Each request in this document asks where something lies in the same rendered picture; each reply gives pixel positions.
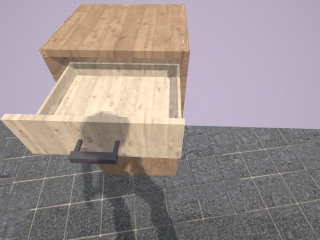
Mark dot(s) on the cabinet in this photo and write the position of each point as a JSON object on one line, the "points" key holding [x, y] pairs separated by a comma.
{"points": [[124, 33]]}

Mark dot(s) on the handle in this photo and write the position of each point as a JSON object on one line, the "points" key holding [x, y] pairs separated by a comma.
{"points": [[90, 157]]}

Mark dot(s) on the drawer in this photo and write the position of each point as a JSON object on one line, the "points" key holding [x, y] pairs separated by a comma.
{"points": [[137, 104]]}

